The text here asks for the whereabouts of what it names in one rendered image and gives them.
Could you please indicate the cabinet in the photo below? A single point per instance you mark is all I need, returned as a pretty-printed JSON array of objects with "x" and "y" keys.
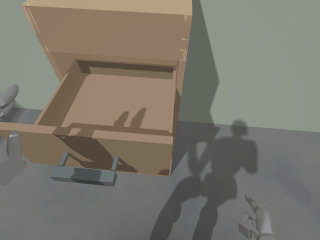
[{"x": 134, "y": 31}]

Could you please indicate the drawer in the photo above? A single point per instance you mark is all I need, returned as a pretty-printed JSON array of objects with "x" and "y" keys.
[{"x": 104, "y": 109}]

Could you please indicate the robot right hand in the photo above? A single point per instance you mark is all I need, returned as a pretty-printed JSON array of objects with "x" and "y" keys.
[{"x": 254, "y": 227}]

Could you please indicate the handle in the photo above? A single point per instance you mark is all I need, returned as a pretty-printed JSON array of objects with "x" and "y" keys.
[{"x": 84, "y": 175}]

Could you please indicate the robot left hand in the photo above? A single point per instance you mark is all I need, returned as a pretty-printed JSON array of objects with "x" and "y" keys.
[{"x": 10, "y": 169}]

